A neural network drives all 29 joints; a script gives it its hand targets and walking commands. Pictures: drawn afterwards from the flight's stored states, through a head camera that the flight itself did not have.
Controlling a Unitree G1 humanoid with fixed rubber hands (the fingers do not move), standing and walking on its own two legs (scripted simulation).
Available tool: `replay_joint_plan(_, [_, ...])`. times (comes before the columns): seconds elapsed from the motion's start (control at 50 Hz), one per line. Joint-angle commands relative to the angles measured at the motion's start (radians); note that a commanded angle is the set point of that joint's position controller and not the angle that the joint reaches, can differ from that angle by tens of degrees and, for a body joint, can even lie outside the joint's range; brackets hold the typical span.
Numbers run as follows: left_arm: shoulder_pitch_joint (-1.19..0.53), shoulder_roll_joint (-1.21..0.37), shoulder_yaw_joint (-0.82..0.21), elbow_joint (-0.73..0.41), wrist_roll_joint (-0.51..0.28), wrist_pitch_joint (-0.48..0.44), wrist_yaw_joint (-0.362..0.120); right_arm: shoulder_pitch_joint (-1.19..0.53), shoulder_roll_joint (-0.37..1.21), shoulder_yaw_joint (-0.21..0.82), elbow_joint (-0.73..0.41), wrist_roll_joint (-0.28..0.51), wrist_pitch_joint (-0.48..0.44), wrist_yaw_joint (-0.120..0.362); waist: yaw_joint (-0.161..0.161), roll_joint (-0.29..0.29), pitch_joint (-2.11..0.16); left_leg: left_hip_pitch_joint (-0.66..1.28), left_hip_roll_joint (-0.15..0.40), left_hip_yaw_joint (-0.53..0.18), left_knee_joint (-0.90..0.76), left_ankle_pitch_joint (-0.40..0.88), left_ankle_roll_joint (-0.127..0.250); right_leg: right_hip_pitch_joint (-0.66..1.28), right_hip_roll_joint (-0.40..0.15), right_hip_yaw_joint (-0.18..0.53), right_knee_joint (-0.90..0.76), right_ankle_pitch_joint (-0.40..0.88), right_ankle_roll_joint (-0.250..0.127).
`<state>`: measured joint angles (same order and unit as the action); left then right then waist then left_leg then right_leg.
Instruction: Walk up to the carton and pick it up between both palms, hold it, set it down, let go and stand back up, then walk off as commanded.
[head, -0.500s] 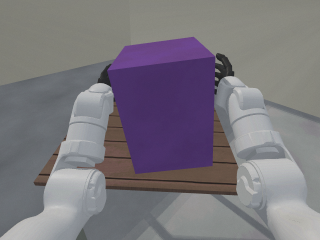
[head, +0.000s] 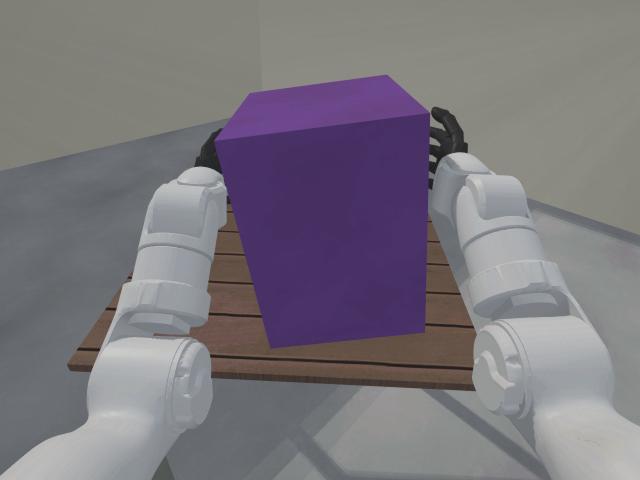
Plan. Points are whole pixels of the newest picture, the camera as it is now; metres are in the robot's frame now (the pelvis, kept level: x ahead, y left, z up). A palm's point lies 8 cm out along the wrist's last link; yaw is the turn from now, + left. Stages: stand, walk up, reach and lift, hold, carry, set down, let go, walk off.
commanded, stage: hold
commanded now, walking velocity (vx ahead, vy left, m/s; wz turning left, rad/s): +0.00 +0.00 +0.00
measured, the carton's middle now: (331, 204) +0.42 +0.02 +0.23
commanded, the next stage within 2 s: set down in 0.88 s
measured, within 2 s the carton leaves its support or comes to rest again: neither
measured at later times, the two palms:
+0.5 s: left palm (208, 184) +0.38 +0.17 +0.27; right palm (448, 169) +0.40 -0.12 +0.30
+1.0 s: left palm (207, 184) +0.38 +0.17 +0.27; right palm (448, 169) +0.39 -0.12 +0.30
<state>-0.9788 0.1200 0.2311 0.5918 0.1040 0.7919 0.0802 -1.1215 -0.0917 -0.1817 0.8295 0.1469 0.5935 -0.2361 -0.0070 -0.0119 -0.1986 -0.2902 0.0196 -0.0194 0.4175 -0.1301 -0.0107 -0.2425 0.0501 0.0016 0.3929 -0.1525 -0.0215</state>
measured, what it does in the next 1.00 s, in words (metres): stands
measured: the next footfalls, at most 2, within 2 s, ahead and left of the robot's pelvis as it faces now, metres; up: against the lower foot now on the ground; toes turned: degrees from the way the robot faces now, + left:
none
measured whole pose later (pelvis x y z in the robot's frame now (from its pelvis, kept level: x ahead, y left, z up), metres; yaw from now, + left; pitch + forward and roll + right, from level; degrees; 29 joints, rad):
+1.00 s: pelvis +0.00 +0.00 +0.00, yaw +0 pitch +0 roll -1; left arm -0.98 0.12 0.23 0.59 0.10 0.80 0.08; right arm -1.12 -0.09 -0.18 0.82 0.15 0.61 -0.24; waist -0.01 -0.01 -0.20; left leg -0.29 0.02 -0.02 0.42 -0.13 -0.01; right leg -0.24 0.05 0.00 0.39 -0.15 -0.02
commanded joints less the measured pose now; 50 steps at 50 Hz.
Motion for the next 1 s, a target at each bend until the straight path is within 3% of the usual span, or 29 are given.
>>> replay_joint_plan(0.0, [-0.903,-0.719,-0.261,-0.242,-0.177,-0.092,-0.16,-0.819,0.652,0.279,-0.215,0.246,-0.018,0.12,-0.098,0.07,-0.399,0.132,-0.038,-0.024,-0.108,-0.063,-0.018,0.254,0.006,0.035,-0.117,0.064,0.045])
replay_joint_plan(0.02, [-0.952,-0.739,-0.27,-0.265,-0.183,-0.097,-0.158,-0.797,0.632,0.245,-0.161,0.236,-0.023,0.122,-0.12,0.124,-0.428,0.15,-0.031,-0.035,-0.109,-0.074,-0.029,0.234,0.008,0.029,-0.108,0.051,0.036])
replay_joint_plan(0.06, [-0.912,-0.744,-0.286,-0.254,-0.17,-0.086,-0.154,-0.799,0.635,0.263,-0.163,0.246,-0.027,0.124,-0.106,0.132,-0.375,0.153,-0.029,-0.03,-0.112,-0.048,-0.024,0.231,0.014,0.016,-0.1,0.083,0.034])
replay_joint_plan(0.08, [-0.913,-0.747,-0.292,-0.31,-0.182,-0.092,-0.153,-0.807,0.659,0.3,-0.216,0.266,-0.032,0.122,-0.093,0.122,-0.436,0.162,-0.026,-0.035,-0.093,0.022,-0.029,0.273,0.018,0.025,-0.086,0.135,0.034])
replay_joint_plan(0.12, [-0.943,-0.734,-0.289,-0.325,-0.185,-0.09,-0.154,-0.744,0.652,0.266,-0.189,0.257,-0.014,0.124,-0.134,0.103,-0.444,0.168,-0.04,-0.028,-0.096,-0.019,-0.026,0.274,0.007,0.035,-0.095,0.113,0.044])
replay_joint_plan(0.18, [-0.942,-0.766,-0.291,-0.237,-0.175,-0.087,-0.152,-0.835,0.621,0.244,-0.177,0.237,-0.035,0.127,-0.115,0.137,-0.387,0.145,-0.022,-0.045,-0.116,-0.082,-0.036,0.198,0.009,0.019,-0.113,0.024,0.035])
replay_joint_plan(0.2, [-0.915,-0.742,-0.275,-0.275,-0.176,-0.093,-0.158,-0.81,0.662,0.287,-0.212,0.242,-0.031,0.125,-0.1,0.096,-0.421,0.168,-0.03,-0.028,-0.11,-0.01,-0.028,0.239,0.017,0.02,-0.112,0.093,0.04])
replay_joint_plan(0.22, [-0.927,-0.742,-0.275,-0.224,-0.173,-0.092,-0.159,-0.812,0.621,0.249,-0.177,0.232,-0.03,0.127,-0.121,0.13,-0.361,0.151,-0.024,-0.037,-0.111,-0.053,-0.025,0.211,0.004,0.021,-0.108,0.069,0.034])
replay_joint_plan(0.24, [-0.921,-0.719,-0.267,-0.274,-0.178,-0.099,-0.158,-0.797,0.657,0.291,-0.207,0.256,-0.024,0.125,-0.097,0.076,-0.417,0.157,-0.031,-0.038,-0.106,-0.027,-0.018,0.255,0.012,0.033,-0.11,0.094,0.038])
replay_joint_plan(0.26, [-0.857,-0.752,-0.289,-0.275,-0.169,-0.084,-0.156,-0.778,0.634,0.282,-0.198,0.253,-0.027,0.122,-0.112,0.111,-0.421,0.184,-0.022,-0.038,-0.098,0.012,-0.033,0.271,0.024,0.024,-0.098,0.142,0.032])
replay_joint_plan(0.3, [-0.907,-0.721,-0.253,-0.188,-0.149,-0.084,-0.163,-0.793,0.615,0.232,-0.121,0.221,-0.019,0.121,-0.105,0.107,-0.331,0.128,-0.025,-0.032,-0.138,-0.118,-0.021,0.211,0.005,0.028,-0.126,-0.006,0.03])
replay_joint_plan(0.32, [-0.876,-0.73,-0.256,-0.208,-0.157,-0.088,-0.162,-0.84,0.623,0.27,-0.187,0.229,-0.037,0.124,-0.082,0.086,-0.349,0.134,-0.029,-0.03,-0.12,-0.072,-0.011,0.225,0.001,0.022,-0.115,0.016,0.036])
replay_joint_plan(0.42, [-0.924,-0.734,-0.274,-0.253,-0.176,-0.099,-0.163,-0.804,0.63,0.246,-0.17,0.24,-0.027,0.12,-0.123,0.107,-0.392,0.138,-0.037,-0.027,-0.113,-0.06,-0.027,0.251,0.01,0.03,-0.117,0.066,0.038])
replay_joint_plan(0.44, [-0.903,-0.761,-0.309,-0.343,-0.192,-0.099,-0.159,-0.764,0.665,0.289,-0.264,0.253,-0.041,0.116,-0.117,0.125,-0.513,0.193,-0.035,-0.032,-0.084,0.053,-0.035,0.304,0.016,0.028,-0.084,0.198,0.038])
replay_joint_plan(0.5, [-0.84,-0.719,-0.24,-0.273,-0.134,-0.076,-0.165,-0.733,0.617,0.294,-0.177,0.255,-0.015,0.111,-0.104,0.091,-0.383,0.174,-0.031,-0.034,-0.094,0.038,-0.03,0.289,0.021,0.02,-0.097,0.156,0.044])
replay_joint_plan(0.52, [-0.89,-0.735,-0.297,-0.331,-0.188,-0.089,-0.164,-0.769,0.641,0.306,-0.275,0.265,-0.026,0.11,-0.114,0.075,-0.488,0.19,-0.041,-0.031,-0.075,0.048,-0.027,0.299,0.012,0.034,-0.094,0.183,0.044])
replay_joint_plan(0.54, [-0.936,-0.728,-0.312,-0.374,-0.197,-0.097,-0.157,-0.739,0.672,0.309,-0.246,0.27,-0.014,0.106,-0.131,0.102,-0.478,0.206,-0.043,-0.029,-0.091,0.057,-0.033,0.287,0.012,0.022,-0.089,0.191,0.047])
replay_joint_plan(0.58, [-0.898,-0.725,-0.268,-0.284,-0.171,-0.081,-0.161,-0.787,0.63,0.285,-0.237,0.26,-0.016,0.105,-0.105,0.109,-0.412,0.173,-0.051,-0.022,-0.094,-0.017,-0.024,0.266,0.003,0.027,-0.109,0.128,0.049])
replay_joint_plan(0.64, [-0.904,-0.727,-0.286,-0.3,-0.184,-0.092,-0.164,-0.781,0.664,0.305,-0.246,0.261,-0.008,0.105,-0.111,0.075,-0.438,0.159,-0.044,-0.021,-0.096,-0.003,-0.024,0.282,0.011,0.028,-0.104,0.132,0.049])
replay_joint_plan(0.66, [-0.952,-0.714,-0.262,-0.277,-0.174,-0.093,-0.161,-0.764,0.645,0.254,-0.14,0.237,-0.004,0.111,-0.115,0.124,-0.37,0.153,-0.033,-0.032,-0.117,-0.045,-0.023,0.232,-0.004,0.026,-0.108,0.082,0.045])
replay_joint_plan(0.72, [-0.89,-0.753,-0.31,-0.3,-0.189,-0.086,-0.157,-0.8,0.632,0.295,-0.264,0.27,-0.024,0.113,-0.115,0.128,-0.44,0.186,-0.027,-0.038,-0.092,0.032,-0.035,0.253,0.016,0.029,-0.098,0.135,0.034])
replay_joint_plan(0.78, [-0.906,-0.751,-0.283,-0.264,-0.176,-0.086,-0.155,-0.814,0.646,0.278,-0.221,0.256,-0.027,0.12,-0.089,0.101,-0.434,0.17,-0.024,-0.033,-0.1,-0.021,-0.028,0.249,0.011,0.028,-0.1,0.098,0.036])
replay_joint_plan(0.8, [-0.926,-0.741,-0.281,-0.278,-0.174,-0.09,-0.158,-0.787,0.635,0.269,-0.199,0.242,-0.021,0.115,-0.118,0.138,-0.427,0.163,-0.035,-0.025,-0.103,-0.029,-0.03,0.244,0.007,0.025,-0.101,0.089,0.038])
replay_joint_plan(0.84, [-0.927,-0.712,-0.262,-0.25,-0.182,-0.093,-0.159,-0.799,0.638,0.257,-0.176,0.248,-0.008,0.115,-0.109,0.091,-0.378,0.128,-0.039,-0.029,-0.123,-0.083,-0.017,0.253,0.004,0.03,-0.117,0.048,0.039])
replay_joint_plan(0.86, [-0.928,-0.733,-0.294,-0.316,-0.195,-0.098,-0.158,-0.77,0.682,0.283,-0.213,0.249,-0.017,0.117,-0.116,0.079,-0.454,0.152,-0.04,-0.024,-0.097,-0.017,-0.016,0.282,0.005,0.037,-0.1,0.125,0.045])
replay_joint_plan(0.88, [-0.876,-0.682,-0.323,-0.297,-0.156,-0.074,-0.169,-0.8,0.679,0.32,-0.274,0.304,-0.001,0.103,-0.125,0.062,-0.444,0.232,-0.057,0.002,-0.111,0.011,0.005,0.337,0.0,0.037,-0.093,0.154,0.077])
replay_joint_plan(0.9, [-0.924,-0.651,-0.29,-0.301,-0.14,-0.07,-0.17,-0.827,0.671,0.308,-0.251,0.305,0.002,0.101,-0.105,0.058,-0.42,0.205,-0.061,-0.006,-0.11,-0.031,0.009,0.332,0.0,0.038,-0.085,0.123,0.08])
replay_joint_plan(0.94, [-0.936,-0.684,-0.329,-0.279,-0.172,-0.089,-0.169,-0.836,0.676,0.276,-0.238,0.288,-0.015,0.102,-0.135,0.109,-0.402,0.205,-0.046,-0.018,-0.111,-0.026,-0.006,0.287,-0.002,0.037,-0.093,0.119,0.066])
replay_joint_plan(0.98, [-0.971,-0.701,-0.351,-0.376,-0.193,-0.107,-0.163,-0.829,0.679,0.297,-0.25,0.296,-0.024,0.103,-0.131,0.103,-0.477,0.255,-0.054,-0.025,-0.093,0.022,-0.012,0.293,0.005,0.03,-0.09,0.149,0.06])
